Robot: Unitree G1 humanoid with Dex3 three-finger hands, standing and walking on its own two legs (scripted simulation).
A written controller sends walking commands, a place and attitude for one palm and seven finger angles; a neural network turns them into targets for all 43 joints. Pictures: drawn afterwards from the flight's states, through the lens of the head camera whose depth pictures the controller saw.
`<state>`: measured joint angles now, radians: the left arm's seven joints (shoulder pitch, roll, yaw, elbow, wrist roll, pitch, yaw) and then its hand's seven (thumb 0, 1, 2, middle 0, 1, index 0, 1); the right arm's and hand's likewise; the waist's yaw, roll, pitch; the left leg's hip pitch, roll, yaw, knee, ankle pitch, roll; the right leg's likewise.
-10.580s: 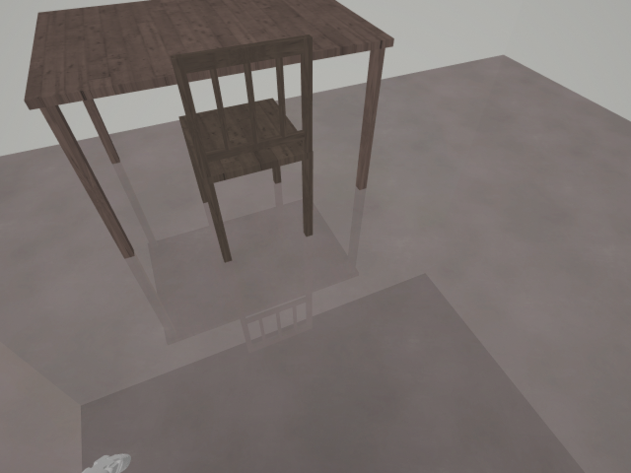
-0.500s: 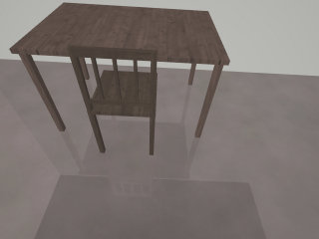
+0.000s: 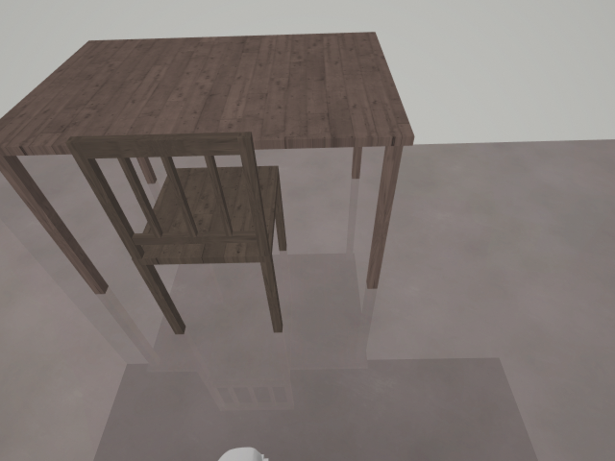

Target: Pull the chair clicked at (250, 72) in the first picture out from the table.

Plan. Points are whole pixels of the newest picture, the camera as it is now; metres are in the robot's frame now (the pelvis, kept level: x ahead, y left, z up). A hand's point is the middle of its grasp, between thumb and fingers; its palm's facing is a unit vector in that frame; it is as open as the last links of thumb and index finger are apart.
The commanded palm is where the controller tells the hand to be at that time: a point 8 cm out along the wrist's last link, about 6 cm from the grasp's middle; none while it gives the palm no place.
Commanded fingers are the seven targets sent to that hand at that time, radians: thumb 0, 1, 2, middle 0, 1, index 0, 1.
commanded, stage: take the last steps up to it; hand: left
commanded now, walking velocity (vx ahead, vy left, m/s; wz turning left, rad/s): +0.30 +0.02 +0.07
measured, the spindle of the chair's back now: (181, 198) +0.72 +0.36 -0.12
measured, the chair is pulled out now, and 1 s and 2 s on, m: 0.00 0.00 0.00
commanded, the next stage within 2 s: come to a stop and stand still in 0.56 s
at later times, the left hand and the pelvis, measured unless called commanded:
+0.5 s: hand out of the picture +0.15 +0.23 -0.19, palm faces +0.07 -0.98 -0.18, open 7.4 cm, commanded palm none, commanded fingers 0.00 0.90 0.90 -0.20 -0.30 -0.20 -0.30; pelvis +0.17 +0.06 -0.01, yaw -1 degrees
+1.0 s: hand (212, 349) +0.35 +0.20 -0.16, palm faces +0.04 -0.96 -0.26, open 7.2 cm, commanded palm none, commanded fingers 0.00 0.90 0.90 -0.20 -0.30 -0.20 -0.30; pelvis +0.25 +0.02 -0.01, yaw +1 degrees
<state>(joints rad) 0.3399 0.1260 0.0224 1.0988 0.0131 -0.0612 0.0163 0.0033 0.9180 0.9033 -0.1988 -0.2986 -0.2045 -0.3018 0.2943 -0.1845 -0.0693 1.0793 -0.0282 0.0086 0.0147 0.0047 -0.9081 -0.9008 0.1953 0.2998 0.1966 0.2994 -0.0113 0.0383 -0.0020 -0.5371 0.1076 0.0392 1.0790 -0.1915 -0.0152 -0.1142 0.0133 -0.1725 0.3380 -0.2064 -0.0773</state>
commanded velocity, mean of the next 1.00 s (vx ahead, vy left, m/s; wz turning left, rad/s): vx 0.06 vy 0.04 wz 0.00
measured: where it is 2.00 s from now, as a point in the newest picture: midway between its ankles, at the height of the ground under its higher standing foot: outside the picture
